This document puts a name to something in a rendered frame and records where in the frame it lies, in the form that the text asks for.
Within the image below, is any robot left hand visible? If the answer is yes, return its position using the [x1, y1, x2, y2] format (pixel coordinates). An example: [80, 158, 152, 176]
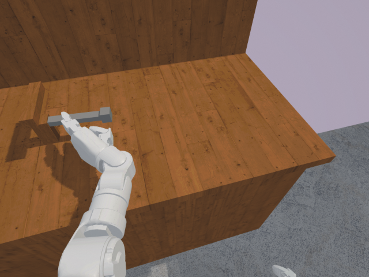
[61, 112, 114, 167]

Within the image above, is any robot left upper arm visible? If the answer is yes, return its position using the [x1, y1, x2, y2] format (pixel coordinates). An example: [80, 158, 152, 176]
[59, 235, 126, 277]

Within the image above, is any tap lever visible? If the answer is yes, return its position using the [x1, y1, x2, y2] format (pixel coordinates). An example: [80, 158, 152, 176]
[47, 107, 112, 126]

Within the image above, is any robot left forearm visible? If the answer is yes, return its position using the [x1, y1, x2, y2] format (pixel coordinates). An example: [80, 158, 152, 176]
[58, 145, 135, 277]

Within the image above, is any counter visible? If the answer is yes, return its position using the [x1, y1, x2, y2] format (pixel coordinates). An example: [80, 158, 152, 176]
[0, 0, 336, 277]

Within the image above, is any robot right hand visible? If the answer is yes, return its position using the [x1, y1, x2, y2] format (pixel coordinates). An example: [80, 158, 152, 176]
[272, 265, 296, 277]

